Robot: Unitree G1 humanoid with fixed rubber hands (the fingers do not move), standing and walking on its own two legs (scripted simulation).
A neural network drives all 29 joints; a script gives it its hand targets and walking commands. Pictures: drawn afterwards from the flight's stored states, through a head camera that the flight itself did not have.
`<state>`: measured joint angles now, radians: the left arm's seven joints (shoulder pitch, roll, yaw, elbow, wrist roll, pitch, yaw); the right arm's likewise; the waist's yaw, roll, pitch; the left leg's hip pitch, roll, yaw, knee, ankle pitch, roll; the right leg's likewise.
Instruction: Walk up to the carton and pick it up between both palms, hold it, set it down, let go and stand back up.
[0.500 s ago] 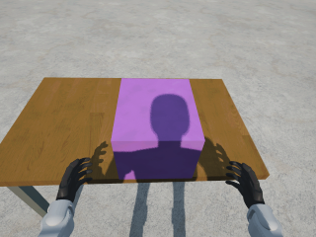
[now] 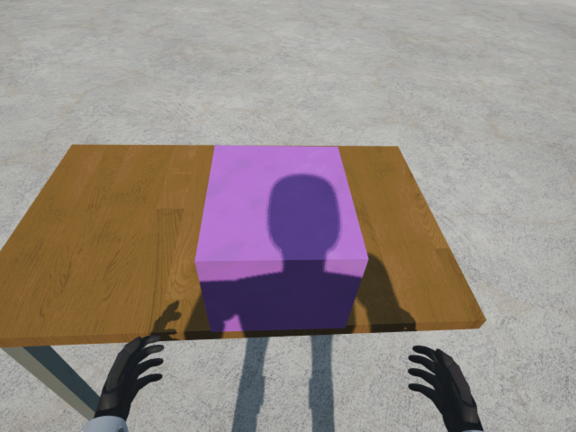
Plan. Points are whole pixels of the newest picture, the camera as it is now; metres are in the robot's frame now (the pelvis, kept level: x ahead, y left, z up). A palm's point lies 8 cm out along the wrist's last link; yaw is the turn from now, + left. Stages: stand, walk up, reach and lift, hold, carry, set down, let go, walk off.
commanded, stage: set down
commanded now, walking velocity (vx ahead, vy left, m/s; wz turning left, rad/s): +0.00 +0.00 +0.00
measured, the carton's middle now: (278, 234) +0.47 +0.05 +0.00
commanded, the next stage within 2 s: none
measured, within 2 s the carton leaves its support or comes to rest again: neither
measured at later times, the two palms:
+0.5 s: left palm out of the picture +0.15 +0.24 -0.05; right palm out of the picture +0.15 -0.20 -0.05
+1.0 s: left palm out of the picture +0.15 +0.23 -0.08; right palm out of the picture +0.16 -0.20 -0.08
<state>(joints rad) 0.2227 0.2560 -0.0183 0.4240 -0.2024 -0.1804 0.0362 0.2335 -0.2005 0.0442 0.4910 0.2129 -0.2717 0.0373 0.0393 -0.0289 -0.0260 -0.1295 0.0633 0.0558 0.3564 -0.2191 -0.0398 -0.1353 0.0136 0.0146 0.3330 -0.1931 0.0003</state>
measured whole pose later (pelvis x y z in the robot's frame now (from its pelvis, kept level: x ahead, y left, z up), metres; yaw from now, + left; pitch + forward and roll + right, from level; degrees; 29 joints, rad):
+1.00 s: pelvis +0.01 +0.00 +0.00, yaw +0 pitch +0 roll -1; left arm 0.25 0.18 0.04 0.35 0.01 0.32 -0.01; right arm 0.24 -0.14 0.00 0.60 0.08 -0.04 -0.01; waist 0.04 -0.02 0.01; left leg -0.11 0.06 0.06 0.34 -0.23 -0.03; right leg -0.11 0.01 0.02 0.31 -0.20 0.01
